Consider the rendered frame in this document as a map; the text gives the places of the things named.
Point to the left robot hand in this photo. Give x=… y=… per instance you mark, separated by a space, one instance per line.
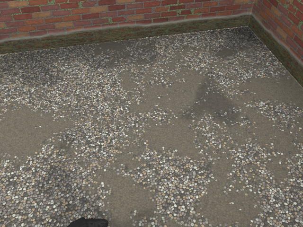
x=89 y=222

